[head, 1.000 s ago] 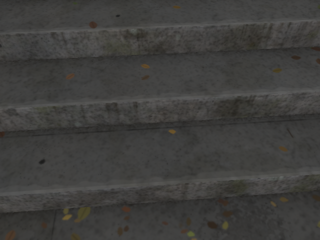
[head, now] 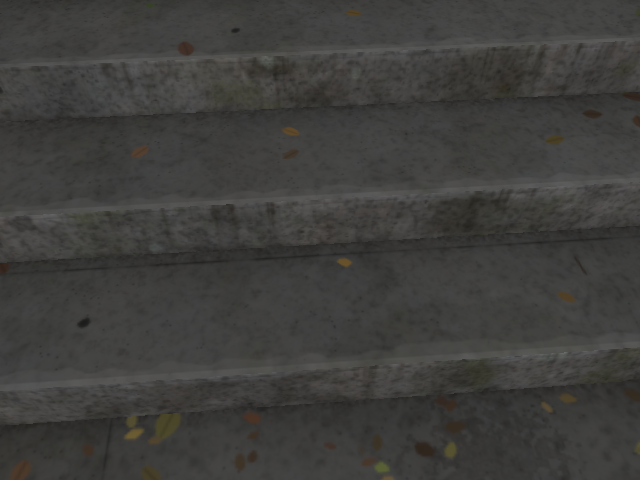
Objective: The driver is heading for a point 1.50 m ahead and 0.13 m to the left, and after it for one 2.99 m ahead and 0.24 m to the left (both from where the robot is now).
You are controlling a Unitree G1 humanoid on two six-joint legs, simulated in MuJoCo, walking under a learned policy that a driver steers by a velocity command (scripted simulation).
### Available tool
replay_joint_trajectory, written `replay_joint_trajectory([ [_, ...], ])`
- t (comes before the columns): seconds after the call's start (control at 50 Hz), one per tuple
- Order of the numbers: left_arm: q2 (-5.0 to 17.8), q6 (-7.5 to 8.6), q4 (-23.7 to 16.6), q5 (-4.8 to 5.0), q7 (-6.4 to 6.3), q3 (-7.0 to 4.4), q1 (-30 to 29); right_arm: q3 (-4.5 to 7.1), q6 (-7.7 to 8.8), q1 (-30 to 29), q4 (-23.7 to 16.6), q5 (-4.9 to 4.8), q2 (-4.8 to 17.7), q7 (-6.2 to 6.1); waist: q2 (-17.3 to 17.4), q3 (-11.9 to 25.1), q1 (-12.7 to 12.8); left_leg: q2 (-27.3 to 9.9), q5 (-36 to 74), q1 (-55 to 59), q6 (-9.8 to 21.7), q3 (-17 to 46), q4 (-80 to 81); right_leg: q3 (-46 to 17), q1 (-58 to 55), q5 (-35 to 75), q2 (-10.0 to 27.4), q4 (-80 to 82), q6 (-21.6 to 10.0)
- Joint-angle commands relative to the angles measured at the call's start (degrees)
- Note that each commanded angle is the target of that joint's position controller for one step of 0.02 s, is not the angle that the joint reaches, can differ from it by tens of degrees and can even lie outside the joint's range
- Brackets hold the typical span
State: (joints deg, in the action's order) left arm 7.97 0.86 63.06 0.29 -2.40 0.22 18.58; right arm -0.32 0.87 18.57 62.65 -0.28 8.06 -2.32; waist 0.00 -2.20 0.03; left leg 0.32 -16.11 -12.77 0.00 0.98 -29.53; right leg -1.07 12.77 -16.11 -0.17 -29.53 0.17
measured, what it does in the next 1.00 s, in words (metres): walks ahead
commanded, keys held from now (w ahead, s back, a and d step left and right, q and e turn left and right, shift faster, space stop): no key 0.44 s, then w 0.56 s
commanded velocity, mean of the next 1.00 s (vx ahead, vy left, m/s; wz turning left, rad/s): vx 0.17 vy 0.00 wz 0.00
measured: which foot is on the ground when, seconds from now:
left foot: down 0.00-0.80, up 0.82-1.00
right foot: down 0.00-1.00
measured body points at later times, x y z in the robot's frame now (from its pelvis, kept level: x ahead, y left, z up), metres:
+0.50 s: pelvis +0.00 +0.00 +0.00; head +0.01 +0.00 +0.45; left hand -0.02 +0.22 -0.16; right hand -0.02 -0.22 -0.16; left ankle +0.00 +0.12 -0.74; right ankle +0.00 -0.12 -0.74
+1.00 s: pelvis +0.15 -0.03 +0.01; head +0.16 -0.05 +0.46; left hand +0.06 +0.19 -0.13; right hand +0.29 -0.28 -0.12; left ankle +0.23 +0.11 -0.65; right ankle +0.03 -0.12 -0.74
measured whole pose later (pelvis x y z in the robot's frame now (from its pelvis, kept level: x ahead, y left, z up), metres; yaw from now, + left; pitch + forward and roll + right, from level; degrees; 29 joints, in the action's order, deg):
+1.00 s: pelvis +0.15 -0.03 +0.01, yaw -1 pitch +2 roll +1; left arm 8.9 5.2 61.1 0.0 0.1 0.2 30.2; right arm 2.5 6.8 9.4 51.2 -1.4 14.2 1.1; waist 1.2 1.5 2.5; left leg -4.1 -7.7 -40.2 3.6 -1.9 -62.1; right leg 0.2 -3.0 -17.4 -2.7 -12.5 -3.6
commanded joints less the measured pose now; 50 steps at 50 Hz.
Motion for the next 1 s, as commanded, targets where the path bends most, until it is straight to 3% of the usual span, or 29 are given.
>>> replay_joint_trajectory([
  [0.02,4.3,0.2,-0.5,0.01,-0.11,-0.66,4.8,0.67,0.22,4.8,-0.5,-0.01,4.3,-0.11,0.0,-2.3,0.0,-0.3,6.6,-1.5,1.2,0.3,5.3,-0.1,1.4,6.5,0.2,5.2,-1.2],
  [0.44,4.2,0.28,-0.7,0.04,-0.11,-0.84,5.1,0.84,0.29,5.0,-0.8,-0.04,4.2,-0.12,0.0,-2.4,0.0,-0.4,6.7,-1.5,1.2,0.3,5.2,-0.1,1.4,6.6,0.3,5.1,-1.2],
  [0.46,3.8,0.22,-0.1,0.05,-0.16,-0.78,6.2,0.79,0.23,6.2,-0.1,-0.04,3.8,-0.16,0.1,-0.8,0.0,0.3,0.9,-0.8,1.5,-0.4,5.2,0.6,0.7,0.9,-0.5,5.0,-1.4],
  [0.5,5.3,0.12,-0.3,0.7,-0.41,-1.46,6.4,1.51,0.11,6.3,-0.4,-0.69,5.5,-0.43,0.2,-3.3,0.0,1.1,-18.3,-4.1,3.3,-0.3,4.4,0.8,4.0,-17.9,-1.5,3.9,-3.3],
  [0.54,5.3,1.06,-1.3,1.09,-0.41,-1.57,5.7,1.67,1.02,5.8,-1.3,-1.12,5.6,-0.43,0.4,-8.1,-0.1,-1.0,-26.1,-8.2,5.3,2.7,5.1,-1.7,8.4,-25.2,0.4,4.0,-5.2],
  [0.62,4.2,3.96,-2.8,1.42,0.66,-1.52,5.0,2.22,3.68,8.9,-1.5,-1.62,6.2,0.46,2.3,-7.7,-1.2,-4.6,-24.7,-5.2,8.4,9.0,6.1,-2.6,11.8,-19.8,0.9,-0.4,-6.2],
  [0.64,3.7,4.6,-3.6,1.51,1.03,-1.38,3.9,2.5,4.14,10.5,-1.4,-1.8,7.1,0.71,3.9,-7.5,-1.9,-6.5,-25.4,-3.0,9.8,12.4,8.1,-1.4,13.6,-17.3,0.0,-3.1,-6.1],
  [0.68,1.9,5.87,-5.4,1.68,1.72,-0.88,1.6,3.33,4.73,13.9,-1.1,-1.95,10.0,1.17,9.5,-6.9,-2.5,-13.6,-26.4,1.8,14.1,24.6,14.4,2.4,17.4,-10.2,-1.8,-11.7,-6.0],
  [0.7,1.8,6.42,-6.3,1.73,1.95,-0.71,0.8,3.6,4.95,13.7,-1.4,-1.79,11.2,1.29,10.4,-7.6,-2.1,-16.8,-22.3,1.8,15.8,29.6,15.3,2.4,18.3,-8.8,-1.5,-13.2,-6.6],
  [0.72,2.2,6.94,-6.6,1.74,2.24,-0.73,1.3,3.62,5.12,12.0,-2.2,-1.72,11.3,1.34,9.9,-7.7,-0.8,-17.7,-15.2,1.8,15.8,29.7,14.0,2.0,17.6,-8.5,-0.9,-12.2,-7.3],
  [0.74,2.6,7.29,-6.1,1.76,2.55,-0.89,3.5,3.61,5.11,9.2,-3.2,-1.77,11.2,1.38,9.2,-6.8,1.3,-16.7,-8.2,0.7,14.3,25.8,11.4,2.1,13.7,-8.0,-0.7,-8.0,-7.6],
  [0.76,3.3,7.37,-4.0,1.83,2.7,-1.4,9.3,3.52,4.95,4.7,-5.0,-1.84,11.0,1.43,7.8,-5.2,4.8,-13.7,-2.1,-5.0,11.7,19.7,7.1,1.4,3.2,-5.9,-0.9,-1.7,-7.8],
  [0.78,6.5,7.19,-0.5,1.51,2.62,-2.85,20.2,3.18,5.14,-3.2,-8.1,-1.83,10.2,1.58,1.2,-3.2,10.4,-7.1,7.8,-17.5,7.5,9.8,-5.0,-5.9,-13.8,-3.3,1.8,6.3,-9.4],
  [0.8,16.8,7.01,1.9,1.38,2.85,-5.83,29.9,2.12,6.43,-5.2,-11.2,-1.82,6.1,1.68,-18.6,0.2,12.4,3.2,5.8,-31.5,2.2,-3.7,-28.9,-27.9,-28.2,2.9,14.3,15.0,-14.8],
  [0.82,13.0,7.15,0.4,0.02,3.11,-4.33,27.0,1.99,7.42,-4.1,-11.3,-1.59,6.9,1.88,-16.7,0.7,9.4,2.6,-11.2,-38.5,3.2,2.6,-39.2,-40.5,-28.0,7.6,21.0,17.5,-17.6],
  [0.84,9.1,7.16,-1.5,-0.42,2.85,-3.1,20.2,2.29,7.88,-4.3,-11.4,-2.29,8.2,2.47,-8.6,-3.7,5.7,-1.0,-9.0,-42.1,4.8,5.0,-45.7,-34.0,-25.2,12.1,21.1,16.3,-16.6],
  [0.86,8.0,6.91,-3.2,-0.36,2.91,-2.48,15.5,2.29,7.92,-4.0,-11.2,-2.48,8.0,2.87,-4.3,-4.2,3.7,-2.7,-4.3,-42.6,5.5,4.3,-47.3,-26.4,-23.3,17.1,19.0,16.7,-15.1],
  [0.88,7.9,6.35,-3.6,0.18,3.12,-2.06,13.4,2.66,7.91,-4.5,-11.3,-1.92,8.2,2.93,-1.2,-4.8,2.5,-4.4,-0.5,-43.8,5.7,2.8,-45.1,-20.1,-23.0,21.7,16.8,17.5,-13.2],
  [0.9,6.7,5.64,-3.4,0.18,3.16,-1.5,13.2,3.23,7.66,-5.3,-11.8,-1.26,8.6,2.94,-1.4,-4.3,1.9,-5.9,2.1,-42.2,5.7,1.5,-42.7,-14.9,-22.1,26.0,14.7,17.9,-10.8],
  [0.94,5.5,4.51,-3.0,-0.31,2.78,-0.79,14.3,2.9,6.7,-6.0,-12.4,-1.18,6.2,3.71,-3.4,-3.3,1.3,-5.8,6.0,-37.6,4.5,-1.7,-38.9,-8.4,-17.7,29.2,11.1,19.6,-9.4],
  [1.0,7.7,4.55,-4.5,-0.45,1.58,-0.72,12.0,1.59,6.01,-16.1,-16.7,-0.75,4.2,3.78,-3.2,-6.6,2.0,-4.1,14.6,-29.9,2.3,-5.0,-21.5,-3.0,-7.0,28.4,7.5,23.3,-9.0],
])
